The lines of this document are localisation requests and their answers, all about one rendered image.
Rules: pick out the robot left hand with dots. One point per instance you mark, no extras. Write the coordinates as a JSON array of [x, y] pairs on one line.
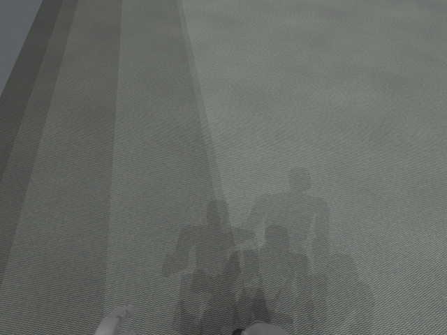
[[111, 325]]

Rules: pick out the right robot shin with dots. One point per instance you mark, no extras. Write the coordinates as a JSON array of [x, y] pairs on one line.
[[254, 322]]

